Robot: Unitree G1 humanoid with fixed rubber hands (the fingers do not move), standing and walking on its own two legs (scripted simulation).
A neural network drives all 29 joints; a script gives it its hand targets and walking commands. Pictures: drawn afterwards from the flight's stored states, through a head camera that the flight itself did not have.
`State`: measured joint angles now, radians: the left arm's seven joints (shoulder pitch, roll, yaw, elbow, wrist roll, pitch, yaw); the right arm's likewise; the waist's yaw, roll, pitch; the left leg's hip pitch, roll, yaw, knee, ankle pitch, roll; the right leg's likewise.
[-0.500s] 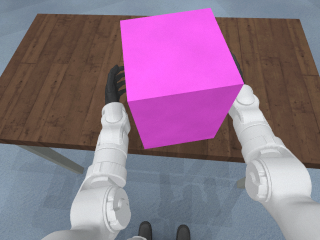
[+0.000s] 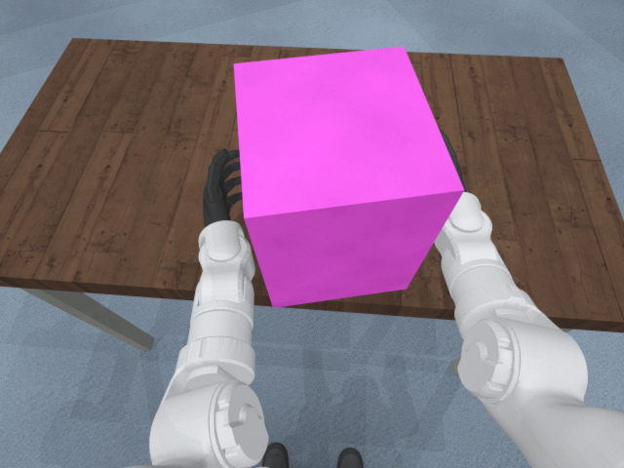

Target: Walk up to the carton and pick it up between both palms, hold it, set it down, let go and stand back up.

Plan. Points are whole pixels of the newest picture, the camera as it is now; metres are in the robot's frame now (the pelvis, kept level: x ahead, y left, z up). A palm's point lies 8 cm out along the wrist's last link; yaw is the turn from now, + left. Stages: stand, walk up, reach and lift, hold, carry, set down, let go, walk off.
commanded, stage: reach and lift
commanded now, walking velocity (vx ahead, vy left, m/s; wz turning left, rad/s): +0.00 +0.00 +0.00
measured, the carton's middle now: (331, 191) +0.44 +0.03 +0.05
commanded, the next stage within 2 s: none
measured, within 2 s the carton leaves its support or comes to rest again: leaves its support in 0.94 s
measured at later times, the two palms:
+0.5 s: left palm (220, 217) +0.40 +0.17 +0.05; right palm (443, 186) +0.46 -0.12 +0.05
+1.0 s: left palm (216, 222) +0.39 +0.17 +0.05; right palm (444, 186) +0.45 -0.12 +0.07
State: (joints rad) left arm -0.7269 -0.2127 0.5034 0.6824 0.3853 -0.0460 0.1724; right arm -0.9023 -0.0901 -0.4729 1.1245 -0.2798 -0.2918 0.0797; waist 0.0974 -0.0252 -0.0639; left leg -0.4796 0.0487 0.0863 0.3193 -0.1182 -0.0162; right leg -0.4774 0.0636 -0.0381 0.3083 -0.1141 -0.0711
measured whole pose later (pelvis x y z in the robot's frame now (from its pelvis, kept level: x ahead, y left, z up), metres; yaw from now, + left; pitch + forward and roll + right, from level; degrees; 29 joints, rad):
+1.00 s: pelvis +0.00 +0.00 +0.00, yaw +1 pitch +17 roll +0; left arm -0.70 -0.18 0.49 0.77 0.36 -0.18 0.18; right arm -0.90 -0.10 -0.46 1.25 -0.33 -0.47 0.01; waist 0.08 -0.04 -0.12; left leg -0.51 0.05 0.06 0.33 -0.11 -0.02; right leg -0.51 0.06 -0.06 0.32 -0.11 -0.08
